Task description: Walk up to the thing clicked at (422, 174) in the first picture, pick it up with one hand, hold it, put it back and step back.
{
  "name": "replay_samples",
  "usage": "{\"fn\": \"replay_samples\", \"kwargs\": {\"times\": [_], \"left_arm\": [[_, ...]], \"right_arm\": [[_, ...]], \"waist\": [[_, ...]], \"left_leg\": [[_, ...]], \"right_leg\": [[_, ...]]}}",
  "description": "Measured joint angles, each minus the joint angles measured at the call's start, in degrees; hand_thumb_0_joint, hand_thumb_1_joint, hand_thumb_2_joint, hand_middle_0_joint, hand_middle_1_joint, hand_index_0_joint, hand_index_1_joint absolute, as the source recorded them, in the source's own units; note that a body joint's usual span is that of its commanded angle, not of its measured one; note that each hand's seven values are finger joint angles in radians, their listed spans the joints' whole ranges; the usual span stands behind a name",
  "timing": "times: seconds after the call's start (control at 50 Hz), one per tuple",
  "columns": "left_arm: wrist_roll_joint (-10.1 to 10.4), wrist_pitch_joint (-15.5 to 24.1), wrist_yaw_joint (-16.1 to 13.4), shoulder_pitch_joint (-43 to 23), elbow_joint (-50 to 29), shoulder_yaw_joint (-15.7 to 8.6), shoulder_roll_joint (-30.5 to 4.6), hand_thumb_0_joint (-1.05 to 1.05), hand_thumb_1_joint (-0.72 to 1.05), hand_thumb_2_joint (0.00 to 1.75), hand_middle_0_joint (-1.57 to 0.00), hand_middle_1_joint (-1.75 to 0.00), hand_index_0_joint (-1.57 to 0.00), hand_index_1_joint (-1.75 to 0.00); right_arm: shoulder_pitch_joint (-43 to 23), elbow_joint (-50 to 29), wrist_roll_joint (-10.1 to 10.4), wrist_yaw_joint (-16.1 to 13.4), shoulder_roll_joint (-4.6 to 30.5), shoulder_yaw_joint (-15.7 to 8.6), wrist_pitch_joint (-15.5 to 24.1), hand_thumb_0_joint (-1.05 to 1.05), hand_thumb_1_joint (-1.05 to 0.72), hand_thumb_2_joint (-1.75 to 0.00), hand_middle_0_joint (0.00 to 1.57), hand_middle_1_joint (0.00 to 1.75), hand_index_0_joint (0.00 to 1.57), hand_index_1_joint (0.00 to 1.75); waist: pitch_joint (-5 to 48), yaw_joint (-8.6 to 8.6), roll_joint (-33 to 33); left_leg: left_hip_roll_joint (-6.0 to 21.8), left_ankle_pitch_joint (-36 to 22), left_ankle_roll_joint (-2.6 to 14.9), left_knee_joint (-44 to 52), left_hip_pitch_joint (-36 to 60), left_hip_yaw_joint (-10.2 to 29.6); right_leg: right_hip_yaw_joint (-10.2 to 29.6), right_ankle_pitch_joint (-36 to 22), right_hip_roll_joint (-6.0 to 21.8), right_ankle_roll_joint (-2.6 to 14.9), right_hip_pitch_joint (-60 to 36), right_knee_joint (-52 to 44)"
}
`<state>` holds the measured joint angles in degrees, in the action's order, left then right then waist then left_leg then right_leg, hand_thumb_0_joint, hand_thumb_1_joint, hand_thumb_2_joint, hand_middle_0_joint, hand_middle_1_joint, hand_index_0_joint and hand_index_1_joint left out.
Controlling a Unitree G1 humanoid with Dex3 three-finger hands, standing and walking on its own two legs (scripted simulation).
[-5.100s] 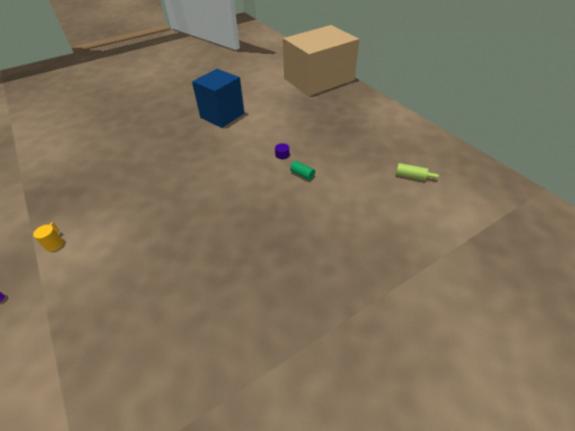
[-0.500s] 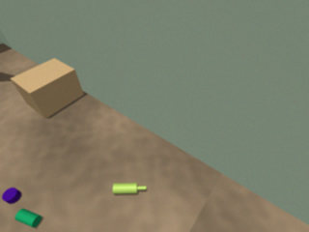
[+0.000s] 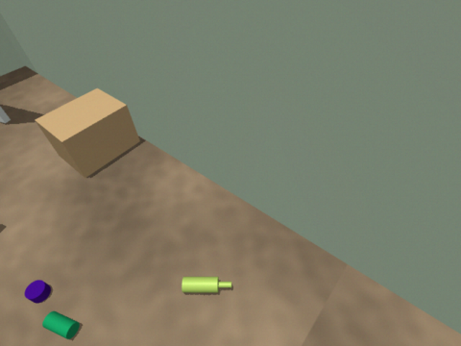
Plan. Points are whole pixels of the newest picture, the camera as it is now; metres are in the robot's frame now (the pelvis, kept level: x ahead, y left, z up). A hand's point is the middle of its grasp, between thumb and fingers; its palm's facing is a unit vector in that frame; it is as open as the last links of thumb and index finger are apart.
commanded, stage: walk up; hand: left
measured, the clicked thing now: (207, 284) +0.52 +0.16 -0.74
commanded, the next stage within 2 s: none
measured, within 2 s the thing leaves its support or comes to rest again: neither
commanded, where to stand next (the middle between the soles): +0.10 +0.00 m, yaw -3 degrees
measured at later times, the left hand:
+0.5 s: hand out of the picture +0.10 +0.25 -0.15, palm faces -0.02 -0.94 -0.35, open 7.4 cm
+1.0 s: hand out of the picture +0.09 +0.25 -0.15, palm faces -0.02 -0.94 -0.34, open 7.4 cm
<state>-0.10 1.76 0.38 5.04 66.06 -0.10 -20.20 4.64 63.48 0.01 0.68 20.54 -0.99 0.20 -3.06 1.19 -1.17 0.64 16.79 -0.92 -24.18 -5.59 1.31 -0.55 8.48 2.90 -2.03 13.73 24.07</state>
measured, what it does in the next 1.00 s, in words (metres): stands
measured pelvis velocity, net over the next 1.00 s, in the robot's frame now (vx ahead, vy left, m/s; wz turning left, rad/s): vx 0.01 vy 0.00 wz -0.01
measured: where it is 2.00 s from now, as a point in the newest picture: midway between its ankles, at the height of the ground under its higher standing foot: outside the picture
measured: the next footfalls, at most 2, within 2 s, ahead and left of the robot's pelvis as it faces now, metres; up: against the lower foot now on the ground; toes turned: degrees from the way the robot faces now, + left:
left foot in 1.40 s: +0.20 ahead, +0.16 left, +0.00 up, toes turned +0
right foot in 1.84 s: +0.00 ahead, -0.10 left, +0.00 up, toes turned -6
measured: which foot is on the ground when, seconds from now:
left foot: down 0.00-1.00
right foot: down 0.00-1.00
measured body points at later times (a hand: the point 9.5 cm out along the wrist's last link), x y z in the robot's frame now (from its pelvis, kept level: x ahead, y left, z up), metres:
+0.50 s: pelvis +0.00 +0.00 +0.00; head +0.01 -0.01 +0.45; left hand +0.10 +0.30 -0.12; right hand +0.07 -0.31 -0.13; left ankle -0.04 +0.13 -0.74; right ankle +0.05 -0.14 -0.74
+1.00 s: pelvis +0.01 +0.00 +0.00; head +0.00 -0.01 +0.45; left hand +0.09 +0.30 -0.12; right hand +0.07 -0.31 -0.13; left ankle -0.04 +0.13 -0.74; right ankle +0.05 -0.14 -0.74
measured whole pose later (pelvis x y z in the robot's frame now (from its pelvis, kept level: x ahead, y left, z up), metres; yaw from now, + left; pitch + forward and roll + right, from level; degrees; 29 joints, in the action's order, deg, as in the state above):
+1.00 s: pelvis +0.01 +0.00 +0.00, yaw -1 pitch -3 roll +0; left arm -1.4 1.3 1.4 7.7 63.7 -1.4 -19.7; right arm 10.3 62.2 -1.5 1.9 20.9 -2.0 0.0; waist -1.6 0.4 -1.2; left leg 1.2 20.4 0.7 -24.3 -3.4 0.7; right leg 0.1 16.5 2.0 -0.1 13.2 27.3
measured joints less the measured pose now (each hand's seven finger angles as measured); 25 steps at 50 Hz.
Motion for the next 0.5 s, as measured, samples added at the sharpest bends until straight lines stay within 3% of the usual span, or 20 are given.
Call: {"fn": "replay_samples", "kwargs": {"times": [0.5], "left_arm": [[-0.61, -0.47, -0.03, -1.42, -0.29, -0.49, 0.71, 0.0, 0.9, 0.9, -0.2, -0.3, -0.2, -0.3]], "right_arm": [[1.82, 1.45, -0.39, 0.12, 0.01, -0.08, -0.67, 0.0, -0.91, -0.9, 0.2, 0.3, 0.2, 0.3]], "waist": [[-0.05, -1.29, 0.6]], "left_leg": [[0.26, -1.87, -0.35, 4.24, 3.07, -0.33]], "right_leg": [[0.17, -1.16, -0.26, 0.18, -2.3, -2.77]]}}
